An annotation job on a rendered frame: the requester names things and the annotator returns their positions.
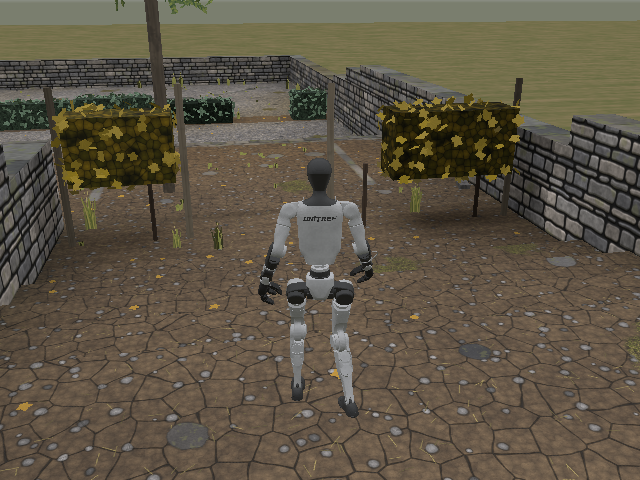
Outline robot left forearm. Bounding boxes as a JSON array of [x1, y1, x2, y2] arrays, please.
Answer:
[[260, 242, 280, 285]]

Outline robot right upper arm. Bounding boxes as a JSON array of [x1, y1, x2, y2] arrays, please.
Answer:
[[340, 201, 369, 255]]

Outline robot left hand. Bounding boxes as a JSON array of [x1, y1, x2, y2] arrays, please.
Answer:
[[258, 282, 282, 305]]

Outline robot right foot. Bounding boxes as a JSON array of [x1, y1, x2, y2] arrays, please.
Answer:
[[338, 396, 359, 418]]

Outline left robot thigh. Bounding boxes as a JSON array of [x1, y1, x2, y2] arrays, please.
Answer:
[[286, 278, 307, 341]]

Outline robot right hand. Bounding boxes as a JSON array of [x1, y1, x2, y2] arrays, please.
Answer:
[[350, 265, 374, 283]]

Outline robot left upper arm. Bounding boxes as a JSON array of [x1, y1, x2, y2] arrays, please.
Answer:
[[270, 201, 299, 258]]

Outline robot right forearm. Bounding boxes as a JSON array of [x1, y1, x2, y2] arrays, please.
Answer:
[[357, 239, 373, 271]]

